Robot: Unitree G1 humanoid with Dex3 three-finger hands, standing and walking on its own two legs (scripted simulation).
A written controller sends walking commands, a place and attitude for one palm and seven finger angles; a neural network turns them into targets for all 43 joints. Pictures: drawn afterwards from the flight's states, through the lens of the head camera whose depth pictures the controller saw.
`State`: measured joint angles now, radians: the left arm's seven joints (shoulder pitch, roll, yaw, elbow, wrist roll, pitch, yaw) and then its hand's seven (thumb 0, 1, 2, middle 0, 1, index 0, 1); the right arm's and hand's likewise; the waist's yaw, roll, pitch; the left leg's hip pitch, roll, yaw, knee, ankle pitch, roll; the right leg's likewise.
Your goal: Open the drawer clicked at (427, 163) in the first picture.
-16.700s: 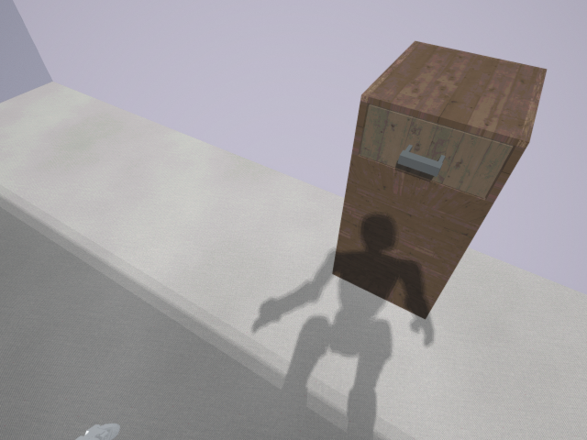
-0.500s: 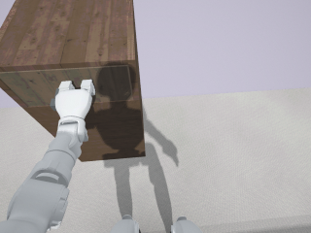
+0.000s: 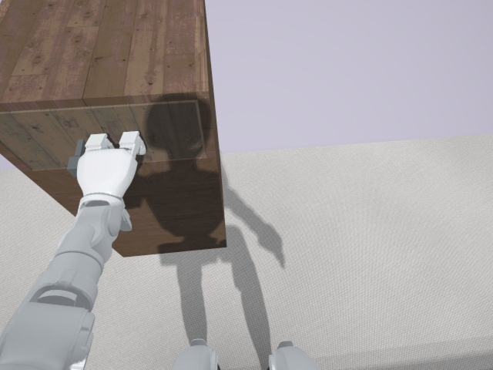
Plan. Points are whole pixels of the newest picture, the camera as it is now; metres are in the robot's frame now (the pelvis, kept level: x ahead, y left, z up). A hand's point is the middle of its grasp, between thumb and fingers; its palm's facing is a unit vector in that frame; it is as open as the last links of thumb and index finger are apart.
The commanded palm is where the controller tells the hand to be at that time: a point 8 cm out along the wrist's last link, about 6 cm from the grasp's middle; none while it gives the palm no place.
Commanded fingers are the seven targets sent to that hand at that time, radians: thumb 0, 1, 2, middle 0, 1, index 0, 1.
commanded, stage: lower the fingers behind the handle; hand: left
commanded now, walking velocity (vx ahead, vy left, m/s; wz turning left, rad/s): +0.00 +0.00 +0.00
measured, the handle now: (103, 154) +0.49 +0.25 +0.00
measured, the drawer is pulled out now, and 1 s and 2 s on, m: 0.00 0.00 0.09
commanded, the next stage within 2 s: close the thumb around the handle in 0.16 s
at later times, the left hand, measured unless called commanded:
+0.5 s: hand (120, 181) +0.44 +0.22 -0.02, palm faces -0.01 -0.05 -1.00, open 12.3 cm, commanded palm +0.42 +0.23 +0.04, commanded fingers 0.00 0.23 0.61 -0.35 -1.28 -0.35 -1.28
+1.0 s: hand (121, 182) +0.44 +0.22 -0.02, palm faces -0.04 -0.04 -1.00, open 6.0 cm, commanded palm +0.42 +0.23 +0.04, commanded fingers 0.00 0.90 0.90 -0.40 -1.35 -0.40 -1.35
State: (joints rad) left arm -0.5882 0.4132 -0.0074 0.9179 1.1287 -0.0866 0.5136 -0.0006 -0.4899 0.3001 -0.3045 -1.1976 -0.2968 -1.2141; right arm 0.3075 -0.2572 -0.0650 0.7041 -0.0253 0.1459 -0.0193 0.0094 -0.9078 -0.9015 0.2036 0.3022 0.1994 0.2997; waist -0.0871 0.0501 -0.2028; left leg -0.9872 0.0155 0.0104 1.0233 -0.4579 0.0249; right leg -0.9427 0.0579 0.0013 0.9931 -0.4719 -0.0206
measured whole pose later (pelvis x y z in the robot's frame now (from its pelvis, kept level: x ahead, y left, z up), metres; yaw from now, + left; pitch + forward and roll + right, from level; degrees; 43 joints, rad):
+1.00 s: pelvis +0.00 +0.00 +0.01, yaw +0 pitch +23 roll -2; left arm -0.61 0.41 -0.02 0.97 1.12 -0.07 0.47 -0.01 0.66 0.80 -0.34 -1.34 -0.38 -1.32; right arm 0.32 -0.25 -0.05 0.69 -0.02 0.15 -0.03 0.01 -0.91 -0.90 0.21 0.30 0.20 0.30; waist -0.10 0.05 -0.20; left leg -0.94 0.01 0.02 0.98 -0.44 0.03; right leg -0.90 0.06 0.01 0.95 -0.45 -0.01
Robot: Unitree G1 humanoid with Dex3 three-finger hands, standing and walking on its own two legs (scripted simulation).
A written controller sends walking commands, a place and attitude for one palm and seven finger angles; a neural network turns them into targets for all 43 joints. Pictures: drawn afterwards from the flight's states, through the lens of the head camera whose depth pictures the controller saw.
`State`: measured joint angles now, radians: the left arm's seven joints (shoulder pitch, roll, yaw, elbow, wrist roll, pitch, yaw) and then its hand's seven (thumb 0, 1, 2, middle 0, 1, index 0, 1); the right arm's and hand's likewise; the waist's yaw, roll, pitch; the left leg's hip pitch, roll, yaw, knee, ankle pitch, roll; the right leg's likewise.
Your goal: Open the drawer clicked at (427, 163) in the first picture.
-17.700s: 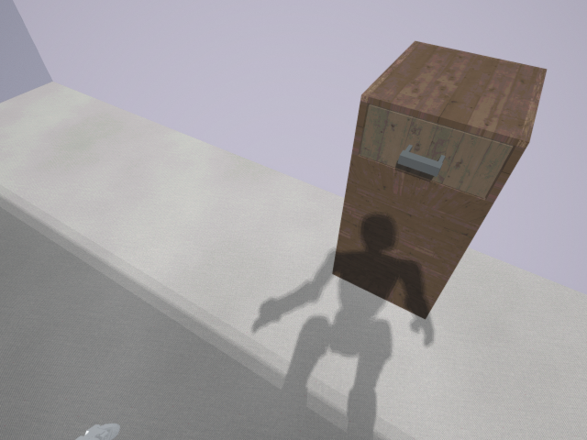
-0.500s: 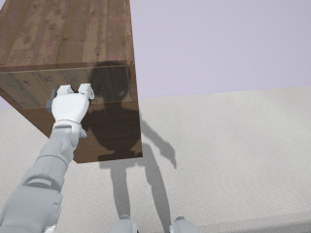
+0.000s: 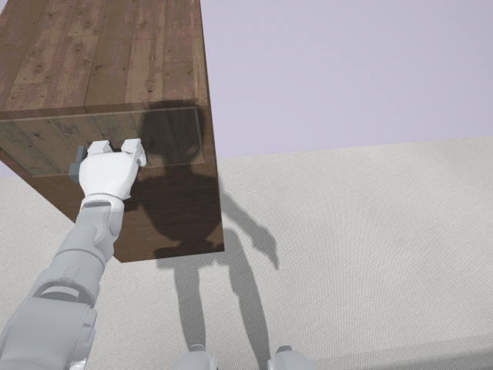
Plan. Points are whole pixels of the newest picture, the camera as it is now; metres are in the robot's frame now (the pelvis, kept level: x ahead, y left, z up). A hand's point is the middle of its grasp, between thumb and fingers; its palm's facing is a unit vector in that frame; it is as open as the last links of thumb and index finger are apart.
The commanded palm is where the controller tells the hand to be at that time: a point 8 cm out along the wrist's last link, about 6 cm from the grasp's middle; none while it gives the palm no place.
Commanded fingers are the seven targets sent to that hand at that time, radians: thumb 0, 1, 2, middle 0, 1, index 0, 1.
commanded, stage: pull the drawer open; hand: left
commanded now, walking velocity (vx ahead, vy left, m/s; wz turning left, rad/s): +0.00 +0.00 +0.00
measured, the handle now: (103, 160) +0.49 +0.25 +0.00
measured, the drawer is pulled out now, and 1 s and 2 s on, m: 0.00 0.09 0.22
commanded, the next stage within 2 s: none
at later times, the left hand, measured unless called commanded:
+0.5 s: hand (121, 205) +0.40 +0.21 -0.02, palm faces -0.03 -0.07 -1.00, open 5.8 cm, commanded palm +0.36 +0.23 +0.03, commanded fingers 0.00 0.90 0.90 -0.40 -1.35 -0.40 -1.35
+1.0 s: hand (118, 237) +0.34 +0.21 -0.02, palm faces -0.02 -0.07 -1.00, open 5.8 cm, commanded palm +0.30 +0.22 +0.03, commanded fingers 0.00 0.90 0.90 -0.40 -1.35 -0.40 -1.35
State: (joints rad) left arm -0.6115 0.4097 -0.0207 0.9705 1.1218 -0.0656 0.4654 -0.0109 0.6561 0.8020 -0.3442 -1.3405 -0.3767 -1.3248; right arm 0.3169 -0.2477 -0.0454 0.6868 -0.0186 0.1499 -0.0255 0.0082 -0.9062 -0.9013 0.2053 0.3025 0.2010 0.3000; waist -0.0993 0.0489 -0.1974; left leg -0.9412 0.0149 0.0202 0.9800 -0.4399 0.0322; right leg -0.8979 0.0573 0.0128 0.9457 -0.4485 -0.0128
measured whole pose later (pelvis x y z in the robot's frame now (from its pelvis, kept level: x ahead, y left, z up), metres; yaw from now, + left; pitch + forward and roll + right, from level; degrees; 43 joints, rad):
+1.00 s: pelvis +0.03 +0.00 +0.02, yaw +0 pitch +17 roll -1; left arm -0.06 0.29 -0.12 0.46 1.11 0.06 0.50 0.01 0.67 0.77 -0.29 -1.35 -0.42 -1.34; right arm 0.19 -0.22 -0.04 0.61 -0.02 0.14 0.01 0.01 -0.91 -0.90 0.20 0.30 0.20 0.30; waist -0.03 0.04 -0.19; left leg -0.72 0.01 0.03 0.89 -0.46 0.03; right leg -0.68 0.05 0.03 0.86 -0.47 -0.01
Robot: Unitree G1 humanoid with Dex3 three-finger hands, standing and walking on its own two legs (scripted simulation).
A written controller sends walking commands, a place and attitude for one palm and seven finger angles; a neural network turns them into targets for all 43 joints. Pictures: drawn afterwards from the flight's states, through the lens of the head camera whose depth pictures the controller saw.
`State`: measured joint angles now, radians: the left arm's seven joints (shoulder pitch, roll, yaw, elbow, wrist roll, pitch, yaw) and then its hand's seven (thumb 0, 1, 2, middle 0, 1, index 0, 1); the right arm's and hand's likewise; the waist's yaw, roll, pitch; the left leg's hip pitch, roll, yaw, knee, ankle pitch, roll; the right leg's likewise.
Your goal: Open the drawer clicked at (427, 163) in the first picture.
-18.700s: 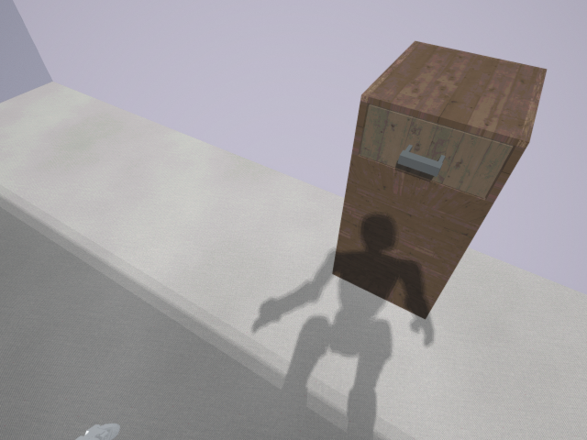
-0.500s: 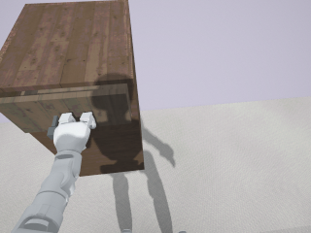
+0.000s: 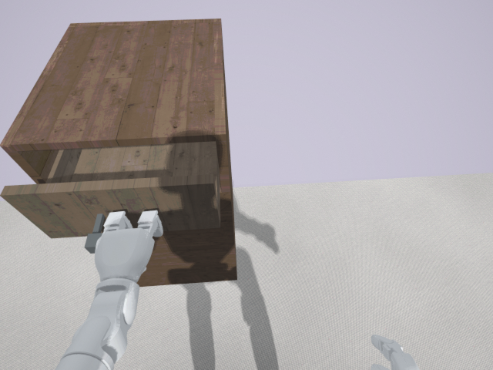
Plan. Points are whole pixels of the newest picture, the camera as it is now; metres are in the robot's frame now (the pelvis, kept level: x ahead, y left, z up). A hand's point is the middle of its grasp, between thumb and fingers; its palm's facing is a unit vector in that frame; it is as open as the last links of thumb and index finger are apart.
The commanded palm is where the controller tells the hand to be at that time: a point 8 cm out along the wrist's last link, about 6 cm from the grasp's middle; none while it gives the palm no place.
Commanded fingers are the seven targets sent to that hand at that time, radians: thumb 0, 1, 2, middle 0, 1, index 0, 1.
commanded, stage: pull the drawer open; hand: left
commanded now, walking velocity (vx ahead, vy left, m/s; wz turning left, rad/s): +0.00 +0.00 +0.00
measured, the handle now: (120, 229) +0.36 +0.24 -0.02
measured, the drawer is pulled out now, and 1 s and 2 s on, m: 0.09 0.22 0.30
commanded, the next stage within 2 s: none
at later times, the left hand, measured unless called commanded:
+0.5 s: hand (133, 297) +0.25 +0.20 -0.04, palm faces -0.02 -0.08 -1.00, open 5.8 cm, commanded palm +0.21 +0.22 +0.01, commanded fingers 0.00 0.90 0.90 -0.40 -1.35 -0.40 -1.35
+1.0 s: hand (128, 337) +0.19 +0.19 -0.04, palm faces -0.02 -0.08 -1.00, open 5.9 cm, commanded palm +0.15 +0.21 +0.01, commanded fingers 0.00 0.90 0.90 -0.40 -1.35 -0.40 -1.35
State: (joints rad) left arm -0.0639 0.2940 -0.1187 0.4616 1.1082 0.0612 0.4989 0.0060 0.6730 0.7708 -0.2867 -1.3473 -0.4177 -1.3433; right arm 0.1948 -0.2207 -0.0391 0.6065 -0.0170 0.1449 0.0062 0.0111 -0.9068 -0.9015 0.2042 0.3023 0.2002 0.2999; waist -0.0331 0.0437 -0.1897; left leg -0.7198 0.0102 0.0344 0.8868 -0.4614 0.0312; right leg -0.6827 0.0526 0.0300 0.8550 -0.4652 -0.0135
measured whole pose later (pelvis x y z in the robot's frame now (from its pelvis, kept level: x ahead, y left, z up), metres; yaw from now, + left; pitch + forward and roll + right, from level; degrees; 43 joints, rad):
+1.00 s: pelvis -0.02 -0.03 -0.01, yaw +1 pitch +13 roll +1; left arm 0.34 0.30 -0.12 0.15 1.11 0.02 0.54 0.04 0.66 0.76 -0.29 -1.35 -0.44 -1.33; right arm 0.13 -0.22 -0.02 0.56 -0.03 0.13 0.01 0.01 -0.91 -0.90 0.20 0.30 0.20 0.30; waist 0.01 0.04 -0.18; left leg -0.72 0.01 0.02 0.95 -0.47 0.00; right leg -0.70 0.05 0.01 0.97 -0.50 -0.05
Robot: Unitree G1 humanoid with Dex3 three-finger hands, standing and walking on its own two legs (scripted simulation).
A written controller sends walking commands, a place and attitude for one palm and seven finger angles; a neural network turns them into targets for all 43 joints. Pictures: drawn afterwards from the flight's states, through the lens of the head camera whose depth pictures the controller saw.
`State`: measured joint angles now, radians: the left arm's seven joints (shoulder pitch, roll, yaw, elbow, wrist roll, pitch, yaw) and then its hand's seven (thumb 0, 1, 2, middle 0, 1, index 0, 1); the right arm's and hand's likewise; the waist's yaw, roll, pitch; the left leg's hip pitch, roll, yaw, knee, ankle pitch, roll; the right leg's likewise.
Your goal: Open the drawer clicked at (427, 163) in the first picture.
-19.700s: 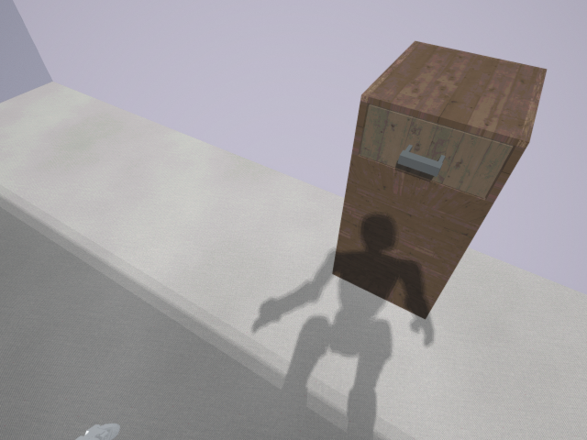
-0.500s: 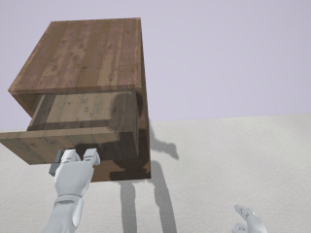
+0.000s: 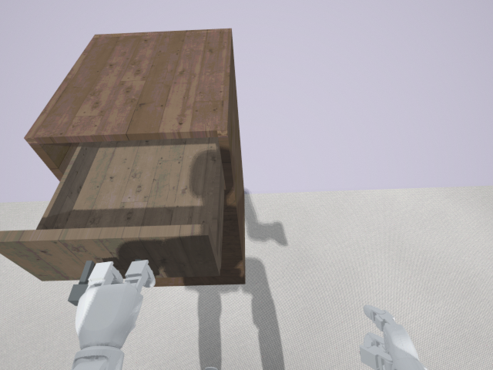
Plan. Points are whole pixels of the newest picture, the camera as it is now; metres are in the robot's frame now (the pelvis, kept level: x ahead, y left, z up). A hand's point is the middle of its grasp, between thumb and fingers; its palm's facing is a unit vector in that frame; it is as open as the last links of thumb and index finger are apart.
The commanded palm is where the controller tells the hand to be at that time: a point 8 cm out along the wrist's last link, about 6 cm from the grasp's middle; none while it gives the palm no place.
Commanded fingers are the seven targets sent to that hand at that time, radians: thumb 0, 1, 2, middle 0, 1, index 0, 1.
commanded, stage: pull the drawer open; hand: left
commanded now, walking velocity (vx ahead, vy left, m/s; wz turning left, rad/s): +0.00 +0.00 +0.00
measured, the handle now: (109, 280) +0.26 +0.26 -0.01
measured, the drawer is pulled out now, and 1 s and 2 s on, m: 0.22 0.30 0.30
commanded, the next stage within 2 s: open the thumb to release the handle in 1.04 s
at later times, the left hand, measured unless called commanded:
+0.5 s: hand (119, 348) +0.17 +0.21 -0.03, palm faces -0.03 -0.09 -1.00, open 5.9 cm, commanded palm +0.12 +0.23 +0.02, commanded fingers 0.00 0.90 0.90 -0.40 -1.35 -0.40 -1.35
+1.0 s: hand out of the picture +0.13 +0.21 -0.03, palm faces -0.07 -0.11 -0.99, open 6.1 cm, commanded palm +0.08 +0.23 +0.02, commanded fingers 0.00 0.90 0.90 -0.40 -1.35 -0.40 -1.35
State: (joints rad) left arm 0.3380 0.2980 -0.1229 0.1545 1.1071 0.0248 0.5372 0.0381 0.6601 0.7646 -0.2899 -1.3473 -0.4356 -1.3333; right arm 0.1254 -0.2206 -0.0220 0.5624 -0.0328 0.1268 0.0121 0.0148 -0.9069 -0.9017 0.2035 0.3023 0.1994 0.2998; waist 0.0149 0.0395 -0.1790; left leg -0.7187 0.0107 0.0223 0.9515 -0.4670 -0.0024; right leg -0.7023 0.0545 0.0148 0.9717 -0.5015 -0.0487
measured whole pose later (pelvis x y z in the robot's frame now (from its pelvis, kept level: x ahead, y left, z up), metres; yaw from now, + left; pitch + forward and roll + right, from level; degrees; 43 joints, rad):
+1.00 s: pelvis +0.00 -0.01 -0.02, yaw +0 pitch +16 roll +2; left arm 0.70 0.35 -0.02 -0.11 1.10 -0.17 0.54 0.04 0.65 0.72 -0.29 -1.35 -0.41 -1.32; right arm 0.10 -0.21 -0.02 0.49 -0.07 0.13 0.04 0.02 -0.91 -0.90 0.20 0.30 0.20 0.30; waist 0.06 0.03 -0.20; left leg -0.83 0.01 0.02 1.07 -0.52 -0.02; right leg -0.82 0.06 0.01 1.11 -0.56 -0.07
